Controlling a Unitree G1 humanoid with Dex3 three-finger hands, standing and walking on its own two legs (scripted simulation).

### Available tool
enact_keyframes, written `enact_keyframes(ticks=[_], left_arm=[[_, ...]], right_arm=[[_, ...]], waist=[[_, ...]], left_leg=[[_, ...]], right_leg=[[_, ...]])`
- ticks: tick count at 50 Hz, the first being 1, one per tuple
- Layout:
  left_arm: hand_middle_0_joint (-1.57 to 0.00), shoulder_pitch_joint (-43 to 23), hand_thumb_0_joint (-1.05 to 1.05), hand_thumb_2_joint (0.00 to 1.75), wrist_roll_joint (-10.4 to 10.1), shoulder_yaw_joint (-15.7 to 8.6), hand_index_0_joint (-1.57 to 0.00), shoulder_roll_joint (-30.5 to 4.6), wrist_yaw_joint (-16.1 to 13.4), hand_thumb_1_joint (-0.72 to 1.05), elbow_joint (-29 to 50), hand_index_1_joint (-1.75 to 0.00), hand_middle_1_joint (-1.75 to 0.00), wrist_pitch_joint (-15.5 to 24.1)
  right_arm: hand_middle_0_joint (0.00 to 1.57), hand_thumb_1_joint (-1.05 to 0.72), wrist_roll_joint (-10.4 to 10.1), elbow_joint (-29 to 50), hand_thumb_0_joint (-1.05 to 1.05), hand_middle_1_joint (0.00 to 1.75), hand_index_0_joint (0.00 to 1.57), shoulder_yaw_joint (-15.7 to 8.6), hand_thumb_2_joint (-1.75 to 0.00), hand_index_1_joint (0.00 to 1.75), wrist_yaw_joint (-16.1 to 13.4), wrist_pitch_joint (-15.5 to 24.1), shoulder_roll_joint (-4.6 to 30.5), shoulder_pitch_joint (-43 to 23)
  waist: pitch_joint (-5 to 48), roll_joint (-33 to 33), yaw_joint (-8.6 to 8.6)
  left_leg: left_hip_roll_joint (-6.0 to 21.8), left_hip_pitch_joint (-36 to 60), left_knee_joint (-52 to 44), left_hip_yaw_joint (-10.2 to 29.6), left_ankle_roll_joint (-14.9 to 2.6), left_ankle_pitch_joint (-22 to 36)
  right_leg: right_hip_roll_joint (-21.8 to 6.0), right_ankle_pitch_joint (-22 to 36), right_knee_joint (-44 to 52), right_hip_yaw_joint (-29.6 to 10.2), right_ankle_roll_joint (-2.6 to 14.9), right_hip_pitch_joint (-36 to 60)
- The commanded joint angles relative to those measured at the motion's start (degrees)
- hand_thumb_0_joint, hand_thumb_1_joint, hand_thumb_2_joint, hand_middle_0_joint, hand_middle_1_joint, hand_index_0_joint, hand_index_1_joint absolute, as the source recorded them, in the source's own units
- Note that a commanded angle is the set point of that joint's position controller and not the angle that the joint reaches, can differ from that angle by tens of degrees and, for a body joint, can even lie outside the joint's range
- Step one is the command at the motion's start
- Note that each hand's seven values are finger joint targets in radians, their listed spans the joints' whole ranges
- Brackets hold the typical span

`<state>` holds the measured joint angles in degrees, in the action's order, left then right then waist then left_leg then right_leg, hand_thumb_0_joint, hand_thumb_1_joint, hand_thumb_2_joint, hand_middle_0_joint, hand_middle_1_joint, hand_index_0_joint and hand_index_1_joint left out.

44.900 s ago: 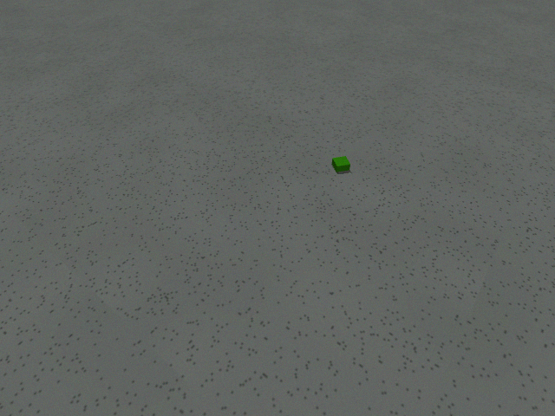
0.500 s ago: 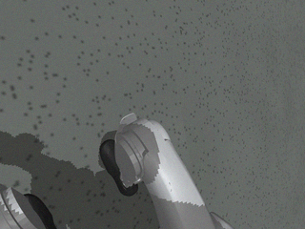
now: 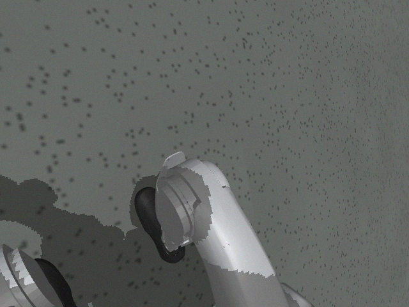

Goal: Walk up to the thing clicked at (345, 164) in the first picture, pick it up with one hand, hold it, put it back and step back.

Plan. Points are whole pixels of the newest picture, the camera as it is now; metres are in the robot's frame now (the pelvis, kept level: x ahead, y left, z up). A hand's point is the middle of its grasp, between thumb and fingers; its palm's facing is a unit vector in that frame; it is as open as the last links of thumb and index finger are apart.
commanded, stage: close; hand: left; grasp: from above
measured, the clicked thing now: out of the picture +0.48 +0.39 -0.30
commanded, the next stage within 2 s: settle in 1.98 s
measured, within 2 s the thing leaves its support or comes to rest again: neither
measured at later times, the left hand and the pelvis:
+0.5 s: hand out of the picture +0.47 +0.38 -0.27, palm faces -0.27 -0.37 -0.89, open 11.7 cm; pelvis +0.00 +0.00 +0.00, yaw +0 degrees
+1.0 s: hand out of the picture +0.47 +0.38 -0.27, palm faces -0.28 -0.36 -0.89, open 10.2 cm; pelvis +0.00 +0.00 +0.00, yaw +0 degrees
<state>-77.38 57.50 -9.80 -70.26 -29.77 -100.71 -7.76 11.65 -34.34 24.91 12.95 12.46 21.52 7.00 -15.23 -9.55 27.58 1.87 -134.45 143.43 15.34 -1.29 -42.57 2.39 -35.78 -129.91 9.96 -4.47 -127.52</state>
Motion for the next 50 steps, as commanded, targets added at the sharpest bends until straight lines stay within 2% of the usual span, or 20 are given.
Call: enact_keyframes(ticks=[1,5,11,17,18,21,22,24,27,29,30,32,33,37,40,43,45,47,49,50], left_arm=[[-0.24,-11.8,0.00,0.74,0.3,1.2,-0.27,-12.7,-2.8,-0.27,7.5,-0.90,-0.93,0.0],[-0.26,-12.3,0.00,0.71,-0.5,0.6,-0.29,-13.1,-2.9,-0.23,7.2,-0.88,-0.92,-0.2],[-0.30,-12.6,0.00,0.68,-1.0,1.4,-0.33,-12.9,-2.7,-0.19,6.9,-0.84,-0.87,-0.1],[-0.34,-13.0,0.00,0.64,-0.8,1.2,-0.37,-13.3,-2.0,-0.13,9.6,-0.80,-0.83,-0.2],[-0.34,-11.2,0.00,0.64,-0.8,1.5,-0.37,-12.3,-2.0,-0.13,6.7,-0.79,-0.83,-0.6],[-0.37,-11.3,0.00,0.61,-0.7,1.6,-0.40,-12.5,-2.4,-0.09,6.1,-0.77,-0.80,-0.7],[-0.37,-12.8,0.00,0.61,-0.8,0.6,-0.40,-13.5,-2.5,-0.09,8.3,-0.76,-0.80,-0.6],[-0.39,-12.3,0.00,0.59,-0.8,0.5,-0.42,-13.8,-2.6,-0.07,8.0,-0.75,-0.79,-0.9],[-0.41,-12.0,0.00,0.55,-0.4,0.8,-0.45,-12.9,-2.7,-0.03,7.4,-0.72,-0.77,-0.9],[-0.43,-12.0,0.00,0.54,-0.4,0.8,-0.47,-13.4,-2.6,-0.01,7.8,-0.71,-0.75,-0.8],[-0.43,-11.1,0.00,0.53,-0.6,1.1,-0.47,-12.0,-2.3,0.00,6.3,-0.70,-0.75,-1.0],[-0.46,-11.5,0.00,0.53,-0.8,1.0,-0.49,-13.1,-2.4,0.02,6.4,-0.69,-0.73,-0.7],[-0.46,-11.4,0.00,0.52,-1.0,0.8,-0.50,-12.9,-2.3,0.03,7.8,-0.68,-0.72,-0.5],[-0.50,-11.3,0.00,0.48,-1.5,0.7,-0.54,-13.2,-2.8,0.08,7.5,-0.65,-0.69,-0.3],[-0.50,-11.2,0.00,0.46,-1.8,0.9,-0.54,-12.5,-2.8,0.09,6.4,-0.65,-0.70,-0.3],[-0.54,-12.4,0.00,0.44,-1.6,1.2,-0.58,-12.9,-2.4,0.12,8.0,-0.60,-0.65,-0.3],[-0.55,-12.0,0.00,0.43,-1.3,1.0,-0.59,-13.8,-2.3,0.14,7.4,-0.60,-0.64,-0.4],[-0.57,-11.5,0.00,0.41,-1.1,1.1,-0.61,-13.4,-2.0,0.17,6.7,-0.59,-0.64,-0.6],[-0.59,-12.0,0.00,0.41,-1.0,1.2,-0.63,-13.4,-2.1,0.18,8.0,-0.58,-0.62,-0.4],[-0.60,-11.4,0.00,0.42,-1.0,1.5,-0.64,-12.2,-2.2,0.19,5.6,-0.58,-0.62,-0.5]], right_arm=[[0.20,-0.89,0.1,-2.9,0.00,0.30,0.20,-5.2,-0.90,0.30,-0.2,-0.3,20.5,13.7],[0.20,-0.89,0.0,-3.4,0.00,0.30,0.20,-4.5,-0.90,0.30,-0.1,-0.1,19.9,13.8],[0.20,-0.89,0.3,-3.1,0.00,0.30,0.20,-4.9,-0.90,0.30,-0.5,-0.1,20.3,13.7],[0.20,-0.89,0.0,-3.5,0.00,0.30,0.20,-4.9,-0.90,0.30,-0.5,-0.1,20.4,14.0],[0.20,-0.89,0.2,-4.0,0.00,0.30,0.20,-4.3,-0.90,0.30,-0.3,-0.3,19.9,14.1],[0.20,-0.89,0.2,-3.4,0.00,0.30,0.20,-4.6,-0.90,0.30,-0.2,-0.5,19.9,14.1],[0.20,-0.89,0.2,-3.7,0.00,0.30,0.20,-4.3,-0.90,0.30,0.0,-0.5,20.1,14.8],[0.20,-0.89,0.2,-3.9,0.00,0.30,0.20,-4.5,-0.90,0.30,0.0,-0.5,20.1,14.2],[0.20,-0.89,0.0,-3.4,0.00,0.30,0.20,-4.8,-0.90,0.30,0.0,-0.6,20.3,13.7],[0.20,-0.89,0.2,-3.3,0.00,0.30,0.20,-4.6,-0.90,0.30,0.1,-0.6,20.2,13.6],[0.20,-0.89,0.0,-2.7,0.00,0.30,0.20,-4.5,-0.90,0.30,0.1,-0.5,19.9,13.3],[0.20,-0.89,0.2,-3.5,0.00,0.30,0.20,-4.8,-0.90,0.30,-0.2,-0.6,20.2,13.6],[0.20,-0.89,0.1,-3.1,0.00,0.30,0.20,-4.6,-0.90,0.30,-0.1,-0.5,19.7,14.1],[0.20,-0.89,0.3,-3.9,0.00,0.30,0.20,-4.9,-0.90,0.30,-0.3,-0.4,20.4,13.8],[0.20,-0.89,0.3,-3.7,0.00,0.30,0.20,-4.5,-0.90,0.30,-0.1,-0.2,19.9,14.0],[0.20,-0.89,0.2,-3.5,0.00,0.30,0.20,-4.7,-0.90,0.30,-0.3,-0.1,20.3,13.8],[0.20,-0.89,0.3,-3.9,0.00,0.30,0.20,-4.9,-0.90,0.30,-0.4,-0.3,20.3,13.7],[0.20,-0.89,0.2,-4.3,0.00,0.30,0.20,-4.2,-0.90,0.30,-0.3,-0.3,20.0,13.9],[0.20,-0.89,0.3,-3.5,0.00,0.30,0.20,-5.2,-0.90,0.30,-0.4,-0.4,20.8,13.7],[0.20,-0.89,0.2,-3.9,0.00,0.30,0.20,-4.4,-0.90,0.30,-0.3,-0.5,19.8,14.1]], waist=[[37.1,38.5,4.22],[36.8,38.1,4.24],[36.4,36.3,4.86],[38.2,39.1,4.46],[38.4,38.2,4.73],[37.4,37.0,4.59],[37.8,38.6,4.66],[37.6,38.8,4.04],[36.6,39.3,3.99],[36.5,39.2,4.23],[35.7,36.8,4.13],[36.4,36.7,4.12],[36.6,36.5,4.58],[38.3,37.5,4.40],[36.2,36.6,4.87],[36.7,36.3,4.91],[37.3,36.9,4.12],[37.6,37.6,4.48],[37.7,38.0,4.56],[36.8,37.1,4.64]], left_leg=[[3.7,32.4,-15.8,-3.3,1.52,20.4],[3.8,31.0,-15.7,-3.0,1.49,19.5],[3.4,28.7,-15.5,-3.9,1.03,17.1],[3.7,32.6,-15.1,-3.3,1.50,21.8],[3.9,32.7,-15.2,-2.9,1.62,22.7],[3.6,30.2,-15.4,-3.5,1.32,20.6],[3.7,31.0,-15.5,-3.3,1.53,21.7],[3.9,31.6,-15.5,-3.2,1.61,21.1],[3.8,32.8,-15.9,-2.8,1.82,21.0],[3.7,30.8,-15.8,-3.5,1.57,19.5],[3.5,29.7,-15.5,-3.3,1.28,18.6],[3.5,28.8,-15.6,-3.9,1.17,17.5],[3.5,29.2,-15.6,-3.7,1.13,18.8],[3.9,31.3,-15.7,-3.4,1.44,19.6],[3.5,29.6,-15.7,-3.5,1.28,18.3],[3.4,29.3,-15.4,-3.8,1.11,17.8],[3.6,29.6,-15.6,-4.0,1.20,17.6],[3.7,30.4,-15.6,-3.4,1.42,18.9],[3.6,30.9,-15.8,-3.5,1.43,19.4],[3.7,30.5,-16.0,-3.0,1.52,19.4]], right_leg=[[2.1,16.6,8.7,6.4,5.03,22.8],[1.6,15.9,8.7,6.4,4.92,21.8],[2.0,15.2,9.2,6.1,4.86,24.3],[1.8,17.3,8.6,6.1,4.91,23.0],[1.7,18.1,8.8,6.3,4.82,23.5],[2.1,17.3,8.8,6.2,4.91,24.9],[1.8,17.8,8.6,6.3,4.85,24.4],[1.9,16.9,8.7,6.3,5.00,22.9],[1.9,16.1,8.2,6.5,5.15,21.2],[1.9,16.0,8.7,6.2,5.10,22.8],[1.8,15.4,8.7,6.3,4.99,21.9],[2.1,15.1,9.1,6.1,5.00,23.8],[2.0,16.3,8.9,6.1,4.81,24.8],[2.0,16.5,9.1,6.3,4.86,24.3],[1.8,15.7,8.9,6.3,4.88,23.6],[1.8,15.5,9.2,6.1,4.80,24.0],[2.0,15.3,9.3,6.1,4.93,24.6],[1.7,16.0,9.1,6.3,4.88,23.7],[2.0,16.3,8.9,6.3,4.99,24.3],[1.7,16.3,8.8,6.6,4.95,23.9]])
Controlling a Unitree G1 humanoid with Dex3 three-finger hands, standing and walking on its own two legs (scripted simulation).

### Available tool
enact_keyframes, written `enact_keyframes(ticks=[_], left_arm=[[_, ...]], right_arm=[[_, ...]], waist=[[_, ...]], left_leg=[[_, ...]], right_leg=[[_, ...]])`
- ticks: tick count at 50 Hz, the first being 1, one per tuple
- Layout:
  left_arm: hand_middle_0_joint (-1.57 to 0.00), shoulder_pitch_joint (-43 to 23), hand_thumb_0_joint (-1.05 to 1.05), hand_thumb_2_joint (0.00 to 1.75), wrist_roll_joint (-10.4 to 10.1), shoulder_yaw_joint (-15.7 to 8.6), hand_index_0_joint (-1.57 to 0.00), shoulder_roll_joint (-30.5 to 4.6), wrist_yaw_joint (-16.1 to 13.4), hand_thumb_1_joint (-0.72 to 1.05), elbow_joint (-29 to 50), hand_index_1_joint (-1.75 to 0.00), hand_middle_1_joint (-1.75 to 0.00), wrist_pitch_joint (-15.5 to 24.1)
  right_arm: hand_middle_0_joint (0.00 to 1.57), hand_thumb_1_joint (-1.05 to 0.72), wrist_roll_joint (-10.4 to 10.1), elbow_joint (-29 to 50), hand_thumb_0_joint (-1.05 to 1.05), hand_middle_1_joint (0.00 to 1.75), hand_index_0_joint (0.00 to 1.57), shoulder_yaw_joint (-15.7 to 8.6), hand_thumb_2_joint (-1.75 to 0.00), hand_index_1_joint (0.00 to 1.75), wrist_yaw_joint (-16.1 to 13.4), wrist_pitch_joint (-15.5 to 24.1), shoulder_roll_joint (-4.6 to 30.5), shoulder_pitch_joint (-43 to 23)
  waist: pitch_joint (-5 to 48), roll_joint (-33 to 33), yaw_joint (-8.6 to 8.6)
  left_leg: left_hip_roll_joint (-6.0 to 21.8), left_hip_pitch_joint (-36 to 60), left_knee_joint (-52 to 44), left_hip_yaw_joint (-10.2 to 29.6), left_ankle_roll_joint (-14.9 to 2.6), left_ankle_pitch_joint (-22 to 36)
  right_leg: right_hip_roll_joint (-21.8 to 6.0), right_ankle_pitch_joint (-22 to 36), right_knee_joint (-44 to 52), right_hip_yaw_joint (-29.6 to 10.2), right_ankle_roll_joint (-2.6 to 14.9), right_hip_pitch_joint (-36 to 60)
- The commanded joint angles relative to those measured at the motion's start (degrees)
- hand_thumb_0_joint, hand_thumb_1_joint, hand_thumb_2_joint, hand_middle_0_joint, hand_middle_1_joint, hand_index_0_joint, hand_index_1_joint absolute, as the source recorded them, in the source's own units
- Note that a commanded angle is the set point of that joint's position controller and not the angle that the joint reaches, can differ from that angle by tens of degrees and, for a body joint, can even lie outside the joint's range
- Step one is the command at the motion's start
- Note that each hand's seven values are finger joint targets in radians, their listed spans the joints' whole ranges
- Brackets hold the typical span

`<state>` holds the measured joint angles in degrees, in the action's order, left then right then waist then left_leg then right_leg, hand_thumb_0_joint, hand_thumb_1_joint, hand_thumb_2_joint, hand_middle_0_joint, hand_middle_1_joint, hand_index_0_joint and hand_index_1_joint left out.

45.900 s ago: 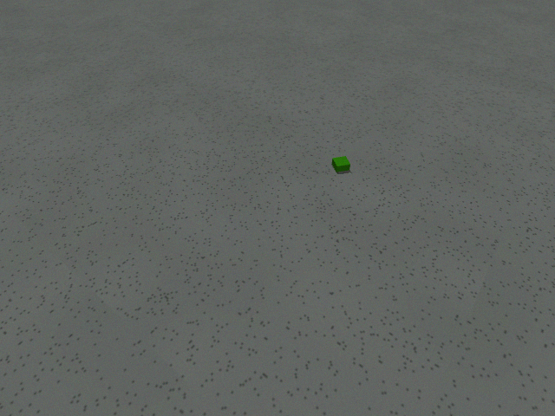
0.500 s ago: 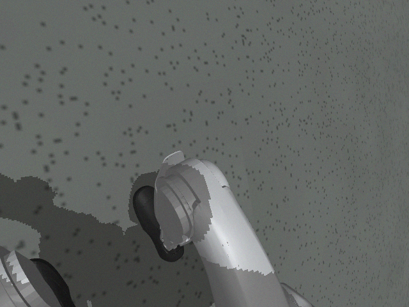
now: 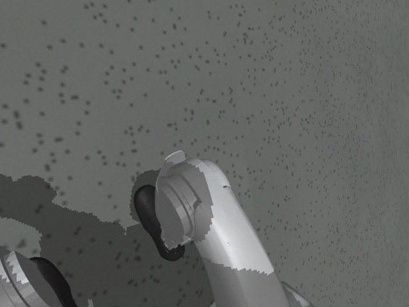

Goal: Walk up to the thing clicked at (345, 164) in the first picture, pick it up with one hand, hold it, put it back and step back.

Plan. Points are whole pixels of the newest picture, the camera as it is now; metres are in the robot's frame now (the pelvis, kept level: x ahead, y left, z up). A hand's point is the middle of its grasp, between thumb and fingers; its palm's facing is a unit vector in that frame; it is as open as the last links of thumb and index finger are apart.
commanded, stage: close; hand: left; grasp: from above
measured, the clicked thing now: out of the picture +0.48 +0.39 -0.30
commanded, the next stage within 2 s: settle in 0.98 s
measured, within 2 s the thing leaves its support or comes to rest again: leaves its support in 1.38 s
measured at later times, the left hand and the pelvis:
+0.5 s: hand out of the picture +0.47 +0.38 -0.27, palm faces -0.28 -0.35 -0.89, open 10.0 cm; pelvis +0.00 +0.00 +0.00, yaw +0 degrees
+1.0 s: hand out of the picture +0.47 +0.38 -0.27, palm faces -0.27 -0.35 -0.89, open 10.1 cm; pelvis +0.00 +0.00 +0.00, yaw +0 degrees
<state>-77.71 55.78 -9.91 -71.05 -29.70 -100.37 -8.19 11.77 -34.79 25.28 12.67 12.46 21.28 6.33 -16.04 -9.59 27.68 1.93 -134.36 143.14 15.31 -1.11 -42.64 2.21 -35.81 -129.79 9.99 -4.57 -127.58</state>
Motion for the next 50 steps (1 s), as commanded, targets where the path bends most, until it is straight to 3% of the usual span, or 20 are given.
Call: enact_keyframes(ticks=[1,11,17,21,24,30,35,41,50], left_arm=[[-0.60,-10.9,0.00,0.40,0.6,1.3,-0.65,-11.9,-2.3,0.21,6.5,-0.57,-0.62,0.0],[-0.67,-9.9,0.00,0.32,0.8,1.0,-0.71,-12.0,-2.1,0.29,6.5,-0.49,-0.54,-0.2],[-0.71,-10.9,0.00,0.36,0.0,1.5,-0.74,-11.4,-2.1,0.32,7.3,-0.50,-0.54,0.1],[-0.75,-10.3,0.00,0.36,0.1,1.3,-0.78,-11.6,-2.0,0.36,6.8,-0.47,-0.50,0.0],[-0.79,-9.9,0.00,0.36,-0.2,1.7,-0.82,-10.9,-2.4,0.41,4.9,-0.46,-0.50,-0.1],[-0.79,-11.6,0.00,0.33,-0.5,1.0,-0.82,-11.7,-2.8,0.41,7.5,-0.44,-0.47,-0.2],[-0.82,-10.9,0.00,0.34,-0.5,1.7,-0.84,-11.3,-2.4,0.42,4.8,-0.42,-0.45,-0.6],[-0.82,-10.5,0.00,0.30,-0.2,1.7,-0.85,-10.9,-2.1,0.44,6.9,-0.41,-0.44,-0.8],[-0.81,-9.7,0.00,0.33,-0.4,1.9,-0.84,-10.9,-1.7,0.43,6.0,-0.43,-0.46,-0.9]], right_arm=[[0.20,-0.89,0.1,-3.4,0.00,0.30,0.20,-4.7,-0.90,0.30,0.1,-0.6,20.0,14.6],[0.20,-0.89,0.0,-3.5,0.00,0.30,0.20,-4.6,-0.90,0.30,0.4,-1.0,20.3,14.3],[0.20,-0.89,0.3,-2.5,0.00,0.30,0.20,-5.1,-0.90,0.30,0.2,-0.8,20.2,14.3],[0.20,-0.89,0.1,-3.4,0.00,0.30,0.20,-4.6,-0.90,0.30,0.0,-0.6,20.1,14.2],[0.20,-0.89,0.3,-3.0,0.00,0.30,0.20,-4.8,-0.90,0.30,0.0,-0.8,20.6,14.4],[0.20,-0.89,0.0,-3.3,0.00,0.30,0.20,-4.5,-0.90,0.30,0.0,-0.6,20.1,14.5],[0.20,-0.89,0.1,-3.3,0.00,0.30,0.20,-4.8,-0.90,0.30,-0.3,-0.6,20.1,13.9],[0.20,-0.89,0.0,-3.4,0.00,0.30,0.20,-4.4,-0.90,0.30,0.1,-1.0,20.4,14.5],[0.20,-0.89,0.2,-2.8,0.00,0.30,0.20,-4.5,-0.90,0.30,0.0,-1.4,19.9,14.7]], waist=[[37.9,37.2,4.48],[39.2,38.3,4.17],[36.2,36.1,4.33],[37.4,37.0,4.05],[37.4,35.8,4.83],[37.3,37.6,4.54],[36.2,35.5,4.39],[38.6,37.8,4.41],[36.8,35.2,4.28]], left_leg=[[3.7,30.7,-15.7,-3.0,1.33,19.7],[4.1,32.6,-15.2,-2.7,1.50,23.5],[3.1,28.1,-15.0,-4.2,0.71,17.2],[3.6,30.5,-15.2,-3.2,1.16,18.9],[3.6,29.5,-15.9,-2.8,1.14,17.6],[3.6,30.3,-15.6,-3.2,1.20,18.6],[3.5,29.1,-15.9,-3.1,1.08,15.8],[4.0,31.7,-15.7,-2.5,1.54,21.9],[3.1,28.0,-15.2,-4.1,0.75,18.4]], right_leg=[[2.1,16.3,8.7,6.4,5.00,23.8],[1.8,18.0,8.4,6.3,4.93,23.1],[2.2,15.2,9.3,5.7,4.96,24.3],[1.8,15.5,8.7,6.1,4.95,22.4],[1.9,15.2,8.8,6.4,4.96,23.9],[1.8,15.6,8.7,6.1,5.00,22.9],[2.0,13.8,8.7,6.3,5.07,22.4],[1.5,17.5,8.3,6.1,4.90,23.8],[2.0,16.1,9.2,5.6,4.84,25.4]])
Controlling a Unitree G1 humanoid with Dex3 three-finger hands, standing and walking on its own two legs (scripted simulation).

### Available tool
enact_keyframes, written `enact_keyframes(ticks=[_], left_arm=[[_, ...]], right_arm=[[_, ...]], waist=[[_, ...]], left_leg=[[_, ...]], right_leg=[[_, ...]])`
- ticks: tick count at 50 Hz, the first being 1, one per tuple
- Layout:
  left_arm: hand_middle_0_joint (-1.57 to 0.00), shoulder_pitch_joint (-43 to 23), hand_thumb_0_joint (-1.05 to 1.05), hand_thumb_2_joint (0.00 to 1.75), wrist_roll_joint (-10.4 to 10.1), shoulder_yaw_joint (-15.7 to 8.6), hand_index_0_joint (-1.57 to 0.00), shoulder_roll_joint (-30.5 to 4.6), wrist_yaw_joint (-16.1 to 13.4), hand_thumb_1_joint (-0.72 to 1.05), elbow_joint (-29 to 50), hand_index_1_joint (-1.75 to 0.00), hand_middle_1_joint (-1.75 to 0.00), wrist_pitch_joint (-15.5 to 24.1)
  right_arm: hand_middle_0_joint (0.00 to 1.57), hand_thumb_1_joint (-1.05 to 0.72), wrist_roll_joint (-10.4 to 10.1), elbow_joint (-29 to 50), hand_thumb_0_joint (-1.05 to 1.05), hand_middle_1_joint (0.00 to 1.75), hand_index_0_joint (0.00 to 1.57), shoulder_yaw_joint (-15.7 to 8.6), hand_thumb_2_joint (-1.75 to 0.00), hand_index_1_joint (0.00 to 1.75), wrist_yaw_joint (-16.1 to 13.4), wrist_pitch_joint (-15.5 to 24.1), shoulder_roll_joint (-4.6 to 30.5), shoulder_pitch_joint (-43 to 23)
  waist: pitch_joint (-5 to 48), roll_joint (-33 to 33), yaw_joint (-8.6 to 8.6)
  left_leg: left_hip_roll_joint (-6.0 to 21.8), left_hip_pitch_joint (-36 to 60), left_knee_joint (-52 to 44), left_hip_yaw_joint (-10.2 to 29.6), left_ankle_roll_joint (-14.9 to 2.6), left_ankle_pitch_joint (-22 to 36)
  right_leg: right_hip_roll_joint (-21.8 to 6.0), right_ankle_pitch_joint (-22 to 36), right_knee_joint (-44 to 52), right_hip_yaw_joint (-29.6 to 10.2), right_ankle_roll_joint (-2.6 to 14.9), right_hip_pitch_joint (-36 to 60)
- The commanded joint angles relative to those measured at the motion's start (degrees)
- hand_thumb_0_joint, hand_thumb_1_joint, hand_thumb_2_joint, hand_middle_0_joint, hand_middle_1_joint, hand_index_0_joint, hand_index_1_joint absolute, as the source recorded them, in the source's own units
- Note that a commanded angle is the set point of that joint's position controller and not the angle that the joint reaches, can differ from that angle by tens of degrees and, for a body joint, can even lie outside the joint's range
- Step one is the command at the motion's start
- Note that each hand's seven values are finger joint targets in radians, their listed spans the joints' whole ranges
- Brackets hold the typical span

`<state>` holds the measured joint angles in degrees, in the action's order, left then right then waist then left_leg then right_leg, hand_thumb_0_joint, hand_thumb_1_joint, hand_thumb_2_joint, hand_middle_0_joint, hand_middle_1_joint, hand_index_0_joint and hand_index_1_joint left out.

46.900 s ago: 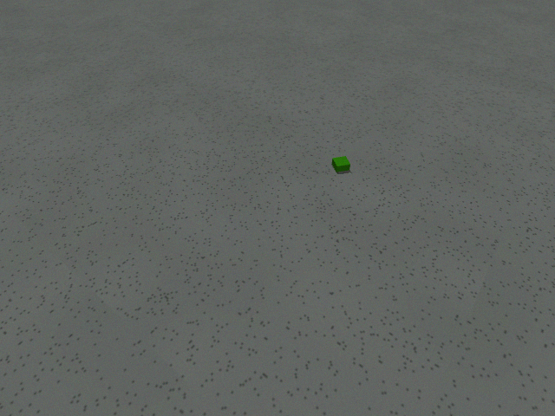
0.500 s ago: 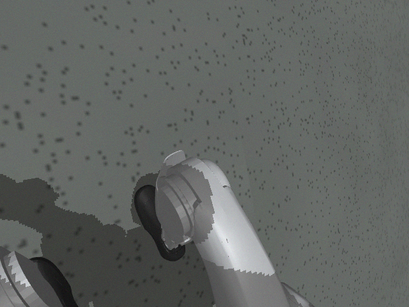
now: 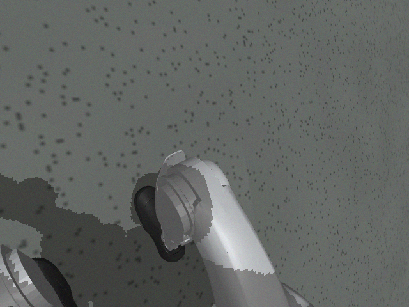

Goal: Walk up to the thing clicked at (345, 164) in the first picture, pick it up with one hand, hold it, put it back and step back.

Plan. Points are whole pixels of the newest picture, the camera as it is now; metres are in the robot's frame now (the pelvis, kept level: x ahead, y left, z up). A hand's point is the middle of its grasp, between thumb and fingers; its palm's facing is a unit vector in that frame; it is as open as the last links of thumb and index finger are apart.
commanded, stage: settle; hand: left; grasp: from above
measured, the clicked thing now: out of the picture +0.48 +0.39 -0.31
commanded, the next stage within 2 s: lift in 0.90 s
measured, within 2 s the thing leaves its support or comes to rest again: leaves its support in 0.38 s
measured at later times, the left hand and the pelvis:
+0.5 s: hand out of the picture +0.48 +0.40 -0.25, palm faces -0.20 -0.38 -0.90, open 10.0 cm; pelvis +0.00 +0.00 +0.00, yaw +0 degrees
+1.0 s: hand out of the picture +0.47 +0.39 -0.18, palm faces -0.24 -0.35 -0.90, open 10.0 cm; pelvis +0.00 -0.01 +0.00, yaw +5 degrees
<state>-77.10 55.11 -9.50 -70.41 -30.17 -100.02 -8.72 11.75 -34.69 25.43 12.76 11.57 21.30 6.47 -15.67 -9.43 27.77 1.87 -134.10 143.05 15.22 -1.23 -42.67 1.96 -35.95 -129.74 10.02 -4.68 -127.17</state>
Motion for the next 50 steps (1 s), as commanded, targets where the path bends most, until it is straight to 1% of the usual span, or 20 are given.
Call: enact_keyframes(ticks=[1,5,8,15,18,19,20,22,24,28,30,31,35,37,40,42,46,48,49,50], left_arm=[[-0.81,-10.2,0.00,0.34,0.5,1.7,-0.84,-11.4,-1.2,0.43,4.4,-0.44,-0.47,-0.2],[-0.80,-11.4,0.00,0.31,0.3,1.8,-0.84,-10.8,-1.2,0.39,5.6,-0.49,-0.54,0.0],[-0.83,-10.5,0.00,0.32,0.2,2.1,-0.87,-10.5,-1.4,0.40,5.2,-0.44,-0.47,-0.1],[-0.85,-14.2,0.00,0.31,0.3,-0.3,-0.88,-13.0,-1.5,0.42,11.5,-0.42,-0.46,-0.6],[-0.85,-15.7,0.00,0.26,1.8,-1.2,-0.89,-13.9,-1.3,0.42,16.8,-0.38,-0.42,-1.3],[-0.87,-12.9,0.00,0.24,2.0,0.1,-0.90,-11.6,-1.0,0.44,11.9,-0.37,-0.40,-2.2],[-0.87,-15.4,0.00,0.23,2.5,-0.7,-0.91,-13.1,-0.9,0.46,16.8,-0.37,-0.41,-2.1],[-0.84,-15.5,0.00,0.23,2.6,-1.7,-0.89,-13.1,-0.3,0.44,17.8,-0.37,-0.42,-3.2],[-0.85,-13.8,0.00,0.24,2.0,-2.1,-0.89,-11.7,0.9,0.44,18.0,-0.37,-0.41,-4.5],[-0.85,-12.1,0.00,0.25,2.1,-1.3,-0.89,-7.6,4.4,0.45,19.9,-0.39,-0.44,-5.9],[-0.86,-10.1,0.00,0.27,2.1,0.6,-0.91,-5.3,6.9,0.48,18.4,-0.41,-0.46,-6.1],[-0.87,-11.4,0.00,0.30,2.5,0.1,-0.92,-6.2,7.6,0.50,21.7,-0.44,-0.49,-5.8],[-0.90,-8.9,0.00,0.29,2.1,1.3,-0.95,-1.1,10.3,0.56,20.2,-0.44,-0.50,-5.3],[-0.92,-9.4,0.00,0.31,2.3,1.3,-0.98,-1.4,10.7,0.59,19.9,-0.46,-0.52,-4.8],[-0.93,-9.3,0.00,0.33,2.9,0.7,-0.98,-2.2,10.5,0.61,19.1,-0.47,-0.54,-3.8],[-0.94,-12.4,0.00,0.35,3.5,-0.9,-1.00,-4.2,9.7,0.63,22.2,-0.48,-0.53,-3.0],[-0.96,-15.0,0.00,0.37,4.1,-1.6,-1.00,-4.2,7.9,0.63,24.0,-0.47,-0.52,-2.6],[-0.96,-17.5,0.00,0.41,3.9,-2.3,-1.00,-4.0,6.9,0.62,27.8,-0.48,-0.52,-2.8],[-0.98,-15.1,0.00,0.33,3.7,-2.1,-1.06,-3.2,6.7,0.70,23.6,-0.53,-0.60,-3.6],[-0.90,-14.6,0.00,0.41,3.6,-2.2,-0.98,-2.6,6.7,0.62,24.2,-0.48,-0.52,-4.1]], right_arm=[[0.20,-0.89,0.3,-3.3,0.00,0.30,0.20,-4.9,-0.90,0.30,-0.2,-0.6,19.7,14.2],[0.20,-0.91,0.1,-3.1,0.00,0.30,0.20,-5.0,-0.90,0.30,-0.4,-0.5,19.8,13.9],[0.20,-0.91,0.2,-2.7,0.00,0.30,0.20,-4.9,-0.90,0.30,-0.3,-0.6,20.0,13.9],[0.20,-0.90,-0.4,-2.6,0.00,0.30,0.20,-5.7,-0.90,0.30,0.4,-1.1,19.6,14.4],[0.20,-0.90,-0.8,-3.2,0.00,0.30,0.20,-6.4,-0.90,0.30,0.9,-1.6,19.5,14.8],[0.20,-0.90,-1.1,-3.0,0.00,0.30,0.20,-6.9,-0.90,0.30,0.9,-2.0,19.3,14.5],[0.20,-0.90,-1.0,-3.4,0.00,0.30,0.20,-7.2,-0.90,0.30,1.2,-2.3,19.5,15.2],[0.20,-0.90,-1.4,-3.8,0.00,0.30,0.20,-7.9,-0.90,0.30,1.6,-2.7,18.8,15.7],[0.20,-0.90,-1.6,-3.7,0.00,0.30,0.20,-9.3,-0.90,0.30,1.8,-3.2,19.0,16.1],[0.20,-0.89,-2.3,-3.7,0.00,0.30,0.20,-10.8,-0.90,0.30,2.2,-4.5,18.3,16.5],[0.20,-0.89,-2.6,-2.5,0.00,0.30,0.20,-11.1,-0.90,0.30,2.0,-5.1,17.7,16.3],[0.20,-0.89,-2.6,-3.0,0.00,0.30,0.20,-11.6,-0.90,0.30,1.9,-5.5,17.8,17.0],[0.20,-0.88,-3.2,-2.7,0.00,0.30,0.20,-12.8,-0.89,0.30,1.9,-6.9,17.7,18.1],[0.20,-0.88,-3.5,-2.2,0.00,0.30,0.20,-13.3,-0.89,0.30,1.6,-7.4,17.8,18.4],[0.20,-0.88,-3.7,-1.6,0.00,0.30,0.20,-14.2,-0.89,0.30,1.0,-7.5,17.1,18.1],[0.20,-0.88,-3.7,-2.2,0.00,0.30,0.20,-14.7,-0.89,0.30,0.4,-7.4,16.6,18.6],[0.20,-0.88,-3.9,-2.1,0.00,0.30,0.20,-15.7,-0.89,0.30,-0.2,-6.8,15.8,17.9],[0.20,-0.88,-4.3,-0.7,0.00,0.30,0.20,-16.4,-0.89,0.30,-0.4,-6.2,15.8,16.6],[0.20,-0.91,-4.3,-1.8,0.00,0.30,0.20,-16.5,-0.90,0.30,-0.5,-6.1,15.4,17.0],[0.20,-0.87,-4.2,-2.3,0.00,0.30,0.20,-16.9,-0.89,0.30,-0.5,-6.0,15.5,17.7]], waist=[[36.7,34.9,4.23],[36.5,35.9,4.33],[36.6,35.7,4.64],[41.1,40.2,3.04],[45.0,45.9,1.81],[43.5,44.1,2.09],[45.1,45.6,2.11],[46.2,47.1,0.56],[46.4,46.3,0.55],[48.6,46.7,-1.26],[45.7,41.9,-0.76],[48.0,42.4,-1.17],[45.9,38.6,-1.39],[45.5,37.1,-1.66],[44.6,33.2,-2.41],[46.4,34.7,-3.25],[50.4,36.2,-3.66],[53.8,38.2,-4.85],[54.0,37.5,-5.26],[54.7,37.6,-5.43]], left_leg=[[3.2,27.5,-15.3,-4.0,0.92,17.4],[3.4,29.3,-15.6,-3.1,1.17,17.7],[3.5,30.0,-15.7,-3.0,1.19,18.1],[3.7,33.1,-16.1,-2.9,1.71,20.9],[4.3,38.8,-16.1,-2.5,2.64,25.9],[4.1,37.5,-16.1,-2.8,2.49,24.9],[3.8,37.7,-15.8,-3.2,2.44,25.9],[3.6,38.0,-15.9,-4.0,2.72,26.7],[3.3,37.4,-16.1,-4.6,2.56,25.8],[2.9,37.7,-15.9,-5.1,2.90,27.5],[2.0,32.1,-15.7,-6.2,1.90,23.8],[2.0,31.9,-15.5,-6.3,2.03,24.5],[1.6,31.4,-16.9,-5.4,2.03,21.9],[1.2,29.9,-17.5,-5.6,1.62,18.9],[0.5,26.2,-18.1,-6.5,0.79,12.2],[0.2,26.9,-18.3,-7.4,0.80,11.0],[0.2,28.4,-17.6,-9.1,0.86,12.5],[0.2,30.2,-17.3,-9.6,1.08,15.7],[0.3,29.8,-17.5,-9.9,1.12,16.3],[0.2,30.0,-17.3,-10.1,1.05,17.3]], right_leg=[[2.4,15.5,9.1,5.7,5.04,25.0],[2.2,15.2,9.1,6.1,5.13,22.8],[2.1,15.6,9.0,6.1,5.03,23.6],[2.0,16.7,8.6,6.0,5.39,22.9],[1.7,18.1,7.7,5.8,5.65,20.2],[2.2,17.6,7.7,5.8,5.71,19.9],[2.0,18.7,7.9,5.7,5.63,21.0],[1.9,19.1,7.6,5.4,5.88,21.0],[2.1,18.3,8.1,5.1,5.93,20.4],[1.8,18.9,7.5,5.0,6.53,19.0],[2.2,18.0,8.2,4.2,6.47,21.2],[2.0,19.0,8.1,4.0,6.44,22.5],[1.6,15.8,7.9,4.3,6.68,18.4],[1.7,14.2,7.9,4.2,6.68,18.9],[2.0,9.3,8.5,3.6,6.43,19.1],[1.9,8.5,8.6,3.2,6.41,18.7],[1.9,10.4,8.4,2.1,6.17,20.0],[1.5,13.3,7.9,1.7,6.16,19.5],[1.6,14.0,8.0,1.4,6.02,20.7],[1.5,14.8,8.0,1.2,5.95,20.8]])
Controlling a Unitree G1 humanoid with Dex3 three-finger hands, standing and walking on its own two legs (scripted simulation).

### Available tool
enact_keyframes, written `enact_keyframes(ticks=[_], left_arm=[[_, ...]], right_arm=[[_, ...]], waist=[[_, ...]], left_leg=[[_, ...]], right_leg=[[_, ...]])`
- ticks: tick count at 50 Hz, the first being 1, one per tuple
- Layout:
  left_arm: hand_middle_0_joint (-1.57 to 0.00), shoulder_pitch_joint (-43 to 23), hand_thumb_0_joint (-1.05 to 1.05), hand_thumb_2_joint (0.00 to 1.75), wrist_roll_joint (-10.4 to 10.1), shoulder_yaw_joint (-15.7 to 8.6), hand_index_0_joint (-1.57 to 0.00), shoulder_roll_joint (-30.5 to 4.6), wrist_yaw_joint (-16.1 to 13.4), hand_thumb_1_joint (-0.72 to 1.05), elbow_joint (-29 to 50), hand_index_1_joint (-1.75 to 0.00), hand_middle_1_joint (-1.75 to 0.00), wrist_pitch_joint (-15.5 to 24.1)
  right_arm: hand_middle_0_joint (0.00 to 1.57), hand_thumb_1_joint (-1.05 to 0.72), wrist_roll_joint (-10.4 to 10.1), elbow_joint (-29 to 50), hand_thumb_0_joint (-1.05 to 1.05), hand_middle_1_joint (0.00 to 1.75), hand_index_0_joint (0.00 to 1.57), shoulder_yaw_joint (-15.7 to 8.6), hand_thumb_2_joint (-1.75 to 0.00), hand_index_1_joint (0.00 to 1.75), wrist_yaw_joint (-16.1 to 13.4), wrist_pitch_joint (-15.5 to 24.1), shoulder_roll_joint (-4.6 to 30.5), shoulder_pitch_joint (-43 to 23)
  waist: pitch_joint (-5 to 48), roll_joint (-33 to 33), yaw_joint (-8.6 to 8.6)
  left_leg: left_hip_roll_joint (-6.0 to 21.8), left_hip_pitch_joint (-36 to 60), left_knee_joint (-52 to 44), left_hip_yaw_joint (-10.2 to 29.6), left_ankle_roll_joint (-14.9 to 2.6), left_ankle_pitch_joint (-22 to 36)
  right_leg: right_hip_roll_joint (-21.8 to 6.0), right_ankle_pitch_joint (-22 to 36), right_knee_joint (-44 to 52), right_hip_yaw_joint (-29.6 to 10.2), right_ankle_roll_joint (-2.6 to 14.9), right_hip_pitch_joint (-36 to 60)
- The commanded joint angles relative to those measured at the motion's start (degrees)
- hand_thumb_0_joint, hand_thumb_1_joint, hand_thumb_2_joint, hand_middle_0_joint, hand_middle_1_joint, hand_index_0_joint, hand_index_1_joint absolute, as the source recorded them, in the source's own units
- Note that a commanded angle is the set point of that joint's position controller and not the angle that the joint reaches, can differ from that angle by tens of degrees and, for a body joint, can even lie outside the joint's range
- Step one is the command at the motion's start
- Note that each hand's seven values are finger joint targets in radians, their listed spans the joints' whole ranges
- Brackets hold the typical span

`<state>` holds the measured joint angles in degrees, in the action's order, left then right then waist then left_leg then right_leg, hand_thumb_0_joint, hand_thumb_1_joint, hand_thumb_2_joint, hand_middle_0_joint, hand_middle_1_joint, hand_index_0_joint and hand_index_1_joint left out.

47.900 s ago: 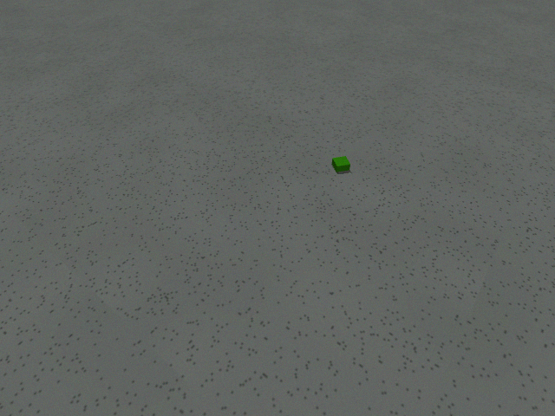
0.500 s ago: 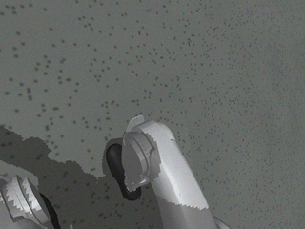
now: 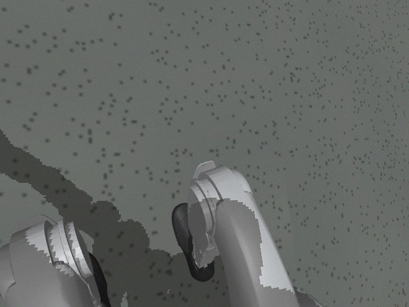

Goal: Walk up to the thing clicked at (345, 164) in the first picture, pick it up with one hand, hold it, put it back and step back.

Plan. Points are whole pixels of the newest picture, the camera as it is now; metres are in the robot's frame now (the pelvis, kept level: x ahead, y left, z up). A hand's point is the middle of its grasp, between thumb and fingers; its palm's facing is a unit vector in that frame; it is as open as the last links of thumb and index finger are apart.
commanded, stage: lift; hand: left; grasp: from above
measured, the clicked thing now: out of the picture +0.52 +0.37 -0.21
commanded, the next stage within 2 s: hold in 1.76 s
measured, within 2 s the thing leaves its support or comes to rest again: neither
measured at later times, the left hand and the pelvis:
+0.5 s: hand out of the picture +0.45 +0.38 -0.08, palm faces -0.35 -0.31 -0.88, open 10.0 cm; pelvis +0.00 +0.00 +0.04, yaw +5 degrees
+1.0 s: hand out of the picture +0.35 +0.33 +0.13, palm faces -0.34 -0.32 -0.89, open 10.0 cm; pelvis +0.01 -0.01 +0.21, yaw +9 degrees
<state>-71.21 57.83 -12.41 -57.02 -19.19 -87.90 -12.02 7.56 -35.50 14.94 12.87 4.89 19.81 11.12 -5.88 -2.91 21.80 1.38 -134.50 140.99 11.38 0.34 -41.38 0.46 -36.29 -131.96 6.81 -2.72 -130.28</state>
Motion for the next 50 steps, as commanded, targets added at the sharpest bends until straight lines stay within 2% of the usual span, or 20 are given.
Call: enact_keyframes(ticks=[1,2,6,10,12,16,18,20,22,23,25,26,28,30,31,33,38,39,46,50], left_arm=[[-0.90,-21.3,0.00,0.39,0.6,0.8,-0.93,-16.1,-4.1,0.54,13.1,-0.45,-0.48,-1.1],[-0.94,-19.4,0.00,0.31,0.5,0.3,-1.01,-16.2,-3.8,0.62,11.7,-0.52,-0.56,-1.7],[-0.94,-18.2,0.00,0.44,-0.6,-0.5,-1.01,-15.4,-0.8,0.66,17.5,-0.60,-0.67,-3.5],[-0.98,-14.9,0.00,0.47,-0.1,-0.1,-1.05,-14.3,4.2,0.72,16.5,-0.61,-0.69,-4.5],[-0.98,-12.9,0.00,0.52,-0.1,-0.3,-1.05,-13.6,6.3,0.73,18.7,-0.65,-0.72,-4.2],[-0.93,-9.8,0.00,0.49,1.0,1.1,-1.00,-9.0,9.0,0.68,21.4,-0.66,-0.74,-2.6],[-0.92,-8.5,0.00,0.49,0.3,0.6,-0.99,-8.7,10.0,0.67,24.6,-0.66,-0.74,-1.8],[-0.90,-7.0,0.00,0.48,-1.0,1.7,-0.97,-5.5,10.7,0.64,26.3,-0.66,-0.74,-1.0],[-0.87,-3.5,0.00,0.48,-1.1,2.1,-0.94,-4.5,11.1,0.60,26.6,-0.65,-0.73,-0.7],[-0.86,-5.8,0.00,0.47,-1.6,3.0,-0.93,-3.1,11.4,0.58,32.1,-0.65,-0.72,-0.1],[-0.85,-7.5,0.00,0.47,-2.1,2.5,-0.91,-3.6,11.2,0.56,38.7,-0.63,-0.70,0.5],[-0.84,-4.2,0.00,0.47,-2.3,2.9,-0.90,-2.4,11.0,0.54,37.4,-0.62,-0.69,0.1],[-0.83,-3.0,0.00,0.44,-3.0,1.8,-0.88,-2.8,10.4,0.51,43.7,-0.59,-0.65,-0.2],[-0.85,-1.4,0.00,0.49,-3.8,2.6,-0.90,-0.5,10.2,0.53,45.0,-0.59,-0.65,-1.4],[-0.85,0.1,0.00,0.48,-4.2,1.8,-0.90,-1.0,10.0,0.53,44.7,-0.58,-0.63,-2.1],[-0.82,3.5,0.00,0.46,-5.0,4.1,-0.86,3.3,10.2,0.49,42.5,-0.56,-0.62,-3.2],[-0.85,8.6,0.00,0.45,-6.5,6.7,-0.90,7.3,12.1,0.53,45.1,-0.58,-0.63,-5.1],[-0.84,10.0,0.00,0.46,-6.7,7.6,-0.89,9.3,12.2,0.51,45.5,-0.57,-0.63,-5.6],[-0.88,17.2,0.00,0.49,-8.5,10.2,-0.93,12.9,11.0,0.54,50.7,-0.59,-0.64,-8.9],[-0.86,18.8,0.00,0.51,-8.1,11.1,-0.91,13.9,10.1,0.53,52.8,-0.61,-0.67,-10.0]], right_arm=[[0.20,-0.88,-0.3,-1.2,0.00,0.30,0.20,-6.8,-0.89,0.30,-0.6,0.7,16.6,12.5],[0.20,-0.91,-0.4,-1.7,0.00,0.30,0.20,-7.3,-0.90,0.30,-0.6,0.7,16.7,13.1],[0.20,-0.90,-1.4,-1.9,0.00,0.30,0.20,-9.4,-0.90,0.30,0.0,0.2,16.5,14.1],[0.20,-0.89,-2.1,-3.8,0.00,0.30,0.20,-11.1,-0.90,0.30,0.5,-1.8,16.3,15.9],[0.20,-0.89,-2.3,-3.1,0.00,0.30,0.20,-11.6,-0.90,0.30,0.5,-2.9,15.6,15.9],[0.20,-0.89,-2.9,-1.8,0.00,0.30,0.20,-13.4,-0.90,0.30,-0.1,-4.6,15.3,15.4],[0.20,-0.89,-3.4,-1.7,0.00,0.30,0.20,-14.5,-0.90,0.30,-0.5,-5.3,14.7,15.5],[0.20,-0.90,-3.7,-0.8,0.00,0.30,0.20,-15.4,-0.90,0.30,-1.1,-5.7,13.8,15.5],[0.20,-0.90,-4.1,-1.2,0.00,0.30,0.20,-16.6,-0.90,0.30,-1.5,-5.8,13.3,15.7],[0.20,-0.90,-4.3,-0.7,0.00,0.30,0.20,-17.2,-0.90,0.30,-1.8,-5.9,12.9,15.4],[0.20,-0.90,-5.0,0.9,0.00,0.30,0.20,-18.3,-0.90,0.30,-2.6,-5.9,12.7,14.2],[0.20,-0.90,-5.4,1.1,0.00,0.30,0.20,-18.6,-0.90,0.30,-2.9,-5.9,12.3,13.5],[0.20,-0.90,-6.2,1.0,0.00,0.30,0.20,-19.2,-0.90,0.30,-3.8,-6.2,11.9,12.7],[0.20,-0.89,-6.9,1.1,0.00,0.30,0.20,-19.5,-0.90,0.30,-4.7,-6.1,10.6,11.5],[0.20,-0.89,-7.2,0.8,0.00,0.30,0.20,-19.8,-0.90,0.30,-5.2,-6.1,10.7,10.8],[0.20,-0.89,-7.2,0.6,0.00,0.30,0.20,-19.5,-0.90,0.30,-6.2,-5.8,9.5,9.2],[0.20,-0.89,-7.8,0.4,0.00,0.30,0.20,-19.4,-0.90,0.30,-8.5,-4.7,8.2,7.2],[0.20,-0.89,-8.0,0.8,0.00,0.30,0.20,-19.5,-0.90,0.30,-9.1,-4.5,8.2,7.0],[0.20,-0.88,-9.3,0.5,0.00,0.30,0.20,-18.2,-0.89,0.30,-12.4,-3.6,5.5,4.4],[0.20,-0.89,-9.8,-1.1,0.00,0.30,0.20,-18.0,-0.89,0.30,-14.2,-2.3,4.5,4.3]], waist=[[45.6,31.9,-0.30],[46.0,30.5,-0.68],[55.0,33.6,-3.75],[52.2,30.3,-3.56],[52.2,29.4,-4.36],[49.7,26.9,-4.79],[52.5,26.1,-6.50],[52.9,23.2,-6.67],[53.2,21.4,-7.97],[55.1,22.7,-8.43],[59.7,24.4,-10.10],[58.6,23.6,-10.88],[60.6,24.8,-12.43],[61.2,23.3,-12.04],[58.8,20.8,-12.11],[53.5,18.0,-11.50],[51.7,17.2,-12.91],[52.2,16.9,-13.13],[50.0,12.4,-14.18],[49.0,11.2,-14.53]], left_leg=[[0.7,29.8,-15.6,-6.7,-0.54,15.7],[0.6,29.5,-15.5,-6.8,-0.60,15.8],[0.4,34.4,-16.2,-7.4,-0.51,21.2],[0.1,33.1,-16.3,-7.7,-0.83,23.8],[0.0,34.6,-17.3,-7.6,-0.83,24.8],[-0.7,33.8,-19.7,-7.9,-0.81,21.2],[-0.7,36.0,-20.7,-8.4,-0.86,20.8],[-1.2,34.1,-21.9,-9.1,-1.32,17.9],[-1.4,34.6,-23.6,-9.8,-1.50,16.0],[-1.6,36.4,-24.5,-10.0,-1.33,15.9],[-1.8,40.3,-27.0,-10.2,-1.25,16.2],[-1.9,41.1,-28.8,-10.1,-1.25,14.3],[-1.8,45.4,-32.0,-9.4,-1.00,12.8],[-1.6,47.0,-34.7,-8.6,-1.22,11.7],[-1.6,47.1,-36.3,-7.9,-1.40,9.6],[-1.6,45.5,-38.6,-7.5,-1.62,6.9],[-1.4,50.8,-46.2,-7.0,-1.59,6.2],[-1.4,53.1,-47.4,-6.9,-1.44,6.9],[-1.4,62.5,-55.6,-9.4,-1.30,11.8],[-1.5,68.0,-59.9,-10.6,-1.59,14.9]], right_leg=[[3.0,14.9,10.4,4.1,4.13,24.1],[2.9,14.8,10.5,4.0,4.05,24.5],[2.5,18.1,10.0,3.5,4.48,26.6],[2.3,19.4,10.6,2.9,4.57,26.9],[2.2,19.4,11.1,2.5,4.55,27.5],[1.8,15.8,13.1,2.3,5.28,26.0],[1.6,15.2,14.2,1.9,5.31,26.7],[1.4,13.4,16.3,1.3,5.06,28.2],[1.2,11.8,18.0,0.6,4.97,29.1],[1.0,11.3,18.8,0.4,5.27,28.9],[0.7,11.7,20.1,-0.1,5.36,30.0],[0.7,9.9,21.2,-0.1,5.36,30.2],[0.5,9.2,23.1,-0.4,5.31,31.2],[0.8,9.5,24.4,-0.5,4.68,33.1],[0.7,8.0,26.1,-0.5,4.47,32.6],[1.0,5.8,28.7,-0.7,4.36,32.9],[1.0,5.8,34.9,-1.3,3.92,40.2],[1.0,6.5,36.1,-1.4,3.91,41.5],[1.1,9.0,48.5,-3.2,3.55,56.2],[1.1,11.7,54.7,-4.6,3.50,63.8]])
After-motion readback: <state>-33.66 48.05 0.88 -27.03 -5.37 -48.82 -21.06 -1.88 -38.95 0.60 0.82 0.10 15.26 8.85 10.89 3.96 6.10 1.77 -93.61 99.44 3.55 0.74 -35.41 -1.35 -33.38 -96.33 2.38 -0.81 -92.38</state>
